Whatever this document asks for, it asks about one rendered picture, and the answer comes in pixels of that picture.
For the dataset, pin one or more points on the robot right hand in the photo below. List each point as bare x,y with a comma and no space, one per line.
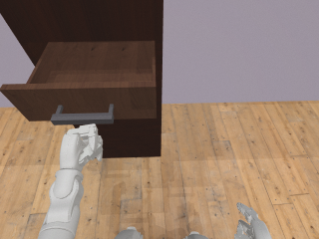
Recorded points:
257,228

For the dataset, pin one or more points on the cabinet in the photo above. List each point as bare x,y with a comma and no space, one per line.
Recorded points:
35,23

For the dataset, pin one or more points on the robot left thigh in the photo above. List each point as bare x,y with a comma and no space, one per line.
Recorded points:
129,234

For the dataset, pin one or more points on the robot left hand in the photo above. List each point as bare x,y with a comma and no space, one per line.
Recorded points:
79,146

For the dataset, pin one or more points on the drawer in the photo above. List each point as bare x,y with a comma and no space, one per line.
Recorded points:
88,77

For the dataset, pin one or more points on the left robot shin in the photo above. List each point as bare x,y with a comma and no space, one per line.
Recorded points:
131,228

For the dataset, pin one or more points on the handle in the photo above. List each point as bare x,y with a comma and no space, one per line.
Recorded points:
86,118

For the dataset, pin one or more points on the left robot forearm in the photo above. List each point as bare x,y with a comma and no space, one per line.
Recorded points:
62,218

